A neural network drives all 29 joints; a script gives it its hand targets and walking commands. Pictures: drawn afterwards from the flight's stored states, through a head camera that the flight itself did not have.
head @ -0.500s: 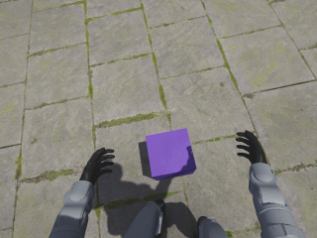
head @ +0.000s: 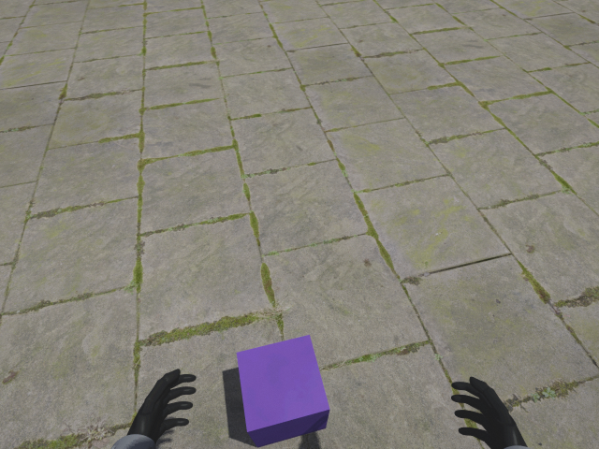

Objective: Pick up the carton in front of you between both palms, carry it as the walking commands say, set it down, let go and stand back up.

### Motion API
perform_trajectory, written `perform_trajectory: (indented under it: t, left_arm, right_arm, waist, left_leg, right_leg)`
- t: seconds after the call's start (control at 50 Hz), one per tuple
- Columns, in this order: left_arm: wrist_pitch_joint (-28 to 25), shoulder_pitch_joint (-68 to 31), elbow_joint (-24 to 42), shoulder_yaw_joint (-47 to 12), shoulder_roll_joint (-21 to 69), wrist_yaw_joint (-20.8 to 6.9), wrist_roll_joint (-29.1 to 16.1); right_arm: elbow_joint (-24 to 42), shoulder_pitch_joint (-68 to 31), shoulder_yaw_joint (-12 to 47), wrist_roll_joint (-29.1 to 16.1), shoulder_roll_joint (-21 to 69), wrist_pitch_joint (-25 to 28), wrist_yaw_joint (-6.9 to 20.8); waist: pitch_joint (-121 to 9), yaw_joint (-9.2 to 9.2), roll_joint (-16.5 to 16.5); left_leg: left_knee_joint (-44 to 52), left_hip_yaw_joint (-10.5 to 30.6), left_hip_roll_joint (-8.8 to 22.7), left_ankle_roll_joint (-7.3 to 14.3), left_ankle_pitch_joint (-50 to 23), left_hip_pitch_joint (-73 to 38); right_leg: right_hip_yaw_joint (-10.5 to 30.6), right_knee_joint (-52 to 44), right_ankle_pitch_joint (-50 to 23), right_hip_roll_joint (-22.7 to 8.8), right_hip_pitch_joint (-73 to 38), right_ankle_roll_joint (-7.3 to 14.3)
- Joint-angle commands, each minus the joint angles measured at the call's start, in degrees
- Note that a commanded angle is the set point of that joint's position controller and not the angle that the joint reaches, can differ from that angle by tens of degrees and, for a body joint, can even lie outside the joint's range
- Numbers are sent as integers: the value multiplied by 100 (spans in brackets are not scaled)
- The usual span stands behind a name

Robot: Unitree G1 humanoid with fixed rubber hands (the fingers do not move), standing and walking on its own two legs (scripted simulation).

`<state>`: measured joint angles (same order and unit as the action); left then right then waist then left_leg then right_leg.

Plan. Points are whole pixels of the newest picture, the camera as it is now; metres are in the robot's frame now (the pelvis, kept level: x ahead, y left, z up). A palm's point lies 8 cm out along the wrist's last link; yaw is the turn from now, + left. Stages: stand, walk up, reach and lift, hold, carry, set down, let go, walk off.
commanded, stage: let go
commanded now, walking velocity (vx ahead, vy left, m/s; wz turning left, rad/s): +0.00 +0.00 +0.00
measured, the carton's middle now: (283, 392) +0.36 +0.09 -0.65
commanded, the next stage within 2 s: stand in 0.38 s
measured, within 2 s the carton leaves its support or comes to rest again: neither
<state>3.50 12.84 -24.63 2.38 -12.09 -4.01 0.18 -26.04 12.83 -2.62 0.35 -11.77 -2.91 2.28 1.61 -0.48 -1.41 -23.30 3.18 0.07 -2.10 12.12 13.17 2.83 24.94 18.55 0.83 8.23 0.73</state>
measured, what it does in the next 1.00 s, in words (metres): stands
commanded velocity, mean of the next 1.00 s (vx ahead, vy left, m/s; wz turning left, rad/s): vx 0.00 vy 0.00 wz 0.00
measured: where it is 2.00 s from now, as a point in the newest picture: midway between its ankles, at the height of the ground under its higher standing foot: outside the picture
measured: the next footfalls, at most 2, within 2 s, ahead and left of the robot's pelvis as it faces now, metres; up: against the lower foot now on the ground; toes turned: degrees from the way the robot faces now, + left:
none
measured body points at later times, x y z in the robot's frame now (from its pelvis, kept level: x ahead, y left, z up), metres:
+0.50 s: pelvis -0.02 +0.03 -0.01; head -0.01 +0.05 +0.44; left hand +0.15 +0.29 -0.09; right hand +0.13 -0.24 -0.09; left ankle +0.00 +0.15 -0.74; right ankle -0.06 -0.11 -0.74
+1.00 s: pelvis +0.00 +0.04 +0.00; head +0.01 +0.06 +0.44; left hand +0.14 +0.33 -0.12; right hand +0.12 -0.26 -0.10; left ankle +0.00 +0.15 -0.74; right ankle -0.06 -0.11 -0.74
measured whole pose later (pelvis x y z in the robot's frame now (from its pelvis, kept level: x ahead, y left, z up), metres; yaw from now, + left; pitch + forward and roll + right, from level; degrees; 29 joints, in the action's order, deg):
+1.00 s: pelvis +0.00 +0.04 +0.00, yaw -1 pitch -1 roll +0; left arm 0.5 10.4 -45.3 1.1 -20.5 1.8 2.0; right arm -47.2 9.4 -1.6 2.0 -18.1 -0.4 -1.1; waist 1.3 0.3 -2.9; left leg -29.7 0.9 -1.2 1.0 16.1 12.7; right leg 4.4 25.9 19.4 -0.8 5.8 -2.3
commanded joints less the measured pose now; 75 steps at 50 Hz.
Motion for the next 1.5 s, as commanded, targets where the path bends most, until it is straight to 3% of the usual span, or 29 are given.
perform_trajectory:
  t: [0.0, 0.04, 0.06, 0.08, 0.2, 0.36, 0.38, 0.42, 0.44, 0.5, 0.66, 0.82, 1.0, 1.48]
  left_arm:
    - [16, 28, 401, 271, -629, 14, 85]
    - [80, -33, 387, 286, -627, 6, 118]
    - [349, -194, 691, 320, -788, 134, 229]
    - [423, -120, 612, 269, -735, 187, 206]
    - [659, -248, 738, 182, -629, 264, 166]
    - [912, -372, 939, 75, -559, 305, 155]
    - [440, -502, 110, 232, -1278, 505, 177]
    - [100, -280, -44, 186, -1144, 551, 247]
    - [4, -270, -136, 173, -1137, 538, 266]
    - [-183, -232, -455, 177, -1163, 465, 267]
    - [-348, -201, -1077, 145, -1429, 532, 235]
    - [-356, -176, -1538, 85, -1538, 590, 199]
    - [-372, -287, -1856, 43, -1603, 607, 176]
    - [-430, -366, -2553, 6, -1791, 551, 167]
  right_arm:
    - [680, -216, -10, -52, -347, -28, 78]
    - [720, -258, -10, -48, -379, -100, 107]
    - [377, 55, 10, -132, -323, 55, 4]
    - [470, -71, 24, -127, -376, 77, -41]
    - [438, -227, -10, -67, -486, -53, -72]
    - [434, -213, -134, 32, -518, -250, 0]
    - [-438, -163, -284, 303, -1244, -82, -222]
    - [-508, -178, -319, 330, -1338, 68, -292]
    - [-583, -235, -305, 315, -1338, 139, -286]
    - [-759, -500, -284, 248, -1301, 250, -256]
    - [-1252, -306, -273, 209, -1466, 305, -296]
    - [-1608, -329, -187, 182, -1623, 307, -361]
    - [-1902, -466, -131, 155, -1661, 328, -371]
    - [-2655, -715, -53, 105, -1872, 351, -317]
  waist:
    - [-429, -117, -45]
    - [-275, -119, -31]
    - [-512, -86, -30]
    - [-461, -27, -111]
    - [-95, -17, -123]
    - [32, 69, 99]
    - [275, 25, -651]
    - [183, 91, -236]
    - [137, 83, 10]
    - [-130, 10, 373]
    - [-483, 111, 306]
    - [-473, 72, 214]
    - [-402, 59, 123]
    - [-120, 77, 145]
  left_leg:
    - [-44, -395, -505, 103, -1586, -1108]
    - [-30, -412, -509, 110, -1433, -1185]
    - [-178, -438, -651, 68, -1299, -1055]
    - [-201, -422, -641, 104, -1219, -1027]
    - [-236, -454, -583, 92, -984, -1028]
    - [-138, -437, -452, 35, -762, -1280]
    - [-278, -53, 125, 93, -346, -240]
    - [-84, 131, 194, 145, 631, -56]
    - [22, 208, 233, 173, 995, 121]
    - [124, 327, 315, 260, 1013, 329]
    - [-357, 191, 352, 320, -1132, -316]
    - [-367, 220, 403, 351, -1734, -495]
    - [-245, 255, 425, 354, -1765, -618]
    - [214, 438, 481, 369, -865, -543]
  right_leg:
    - [-60, -501, -2395, 37, 307, -363]
    - [-72, -555, -2163, 39, 377, -352]
    - [-39, -341, -2716, -10, 127, -330]
    - [-30, -286, -2777, -3, 186, -343]
    - [-130, -354, -1967, 74, 454, -258]
    - [-289, -393, -1132, 185, 461, -94]
    - [-88, -253, -289, -133, 854, -244]
    - [144, -252, 587, -172, 855, -194]
    - [159, -176, 638, -175, 761, -160]
    - [100, 47, 62, -169, 377, -121]
    - [228, 17, -1214, -335, 208, -127]
    - [215, -16, -1629, -385, 61, -158]
    - [234, -193, -1657, -448, 4, -160]
    - [303, -707, -976, -581, -18, -71]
